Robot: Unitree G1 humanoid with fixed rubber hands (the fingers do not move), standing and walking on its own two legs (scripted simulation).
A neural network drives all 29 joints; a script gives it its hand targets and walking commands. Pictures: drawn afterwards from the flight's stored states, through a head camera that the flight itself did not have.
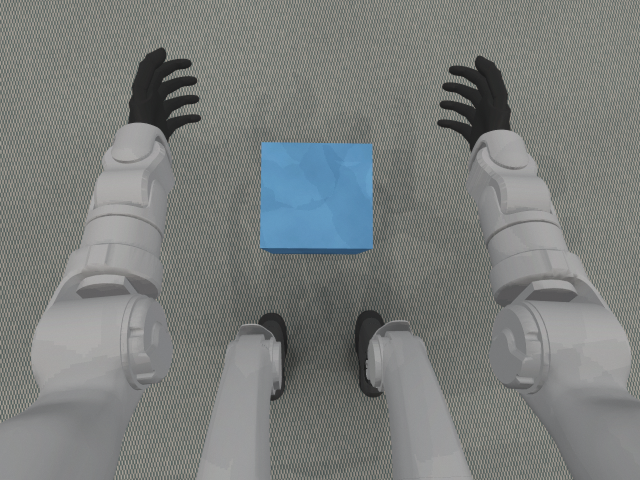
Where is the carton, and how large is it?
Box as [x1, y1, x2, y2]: [260, 142, 372, 253]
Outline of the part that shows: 262,142 260,209 261,248 272,253 358,253 372,248 371,144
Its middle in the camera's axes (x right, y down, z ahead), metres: -0.01 -0.08 +0.84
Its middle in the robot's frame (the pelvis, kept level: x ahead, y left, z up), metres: +0.48 +0.01 -0.50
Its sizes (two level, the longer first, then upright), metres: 0.210 0.200 0.250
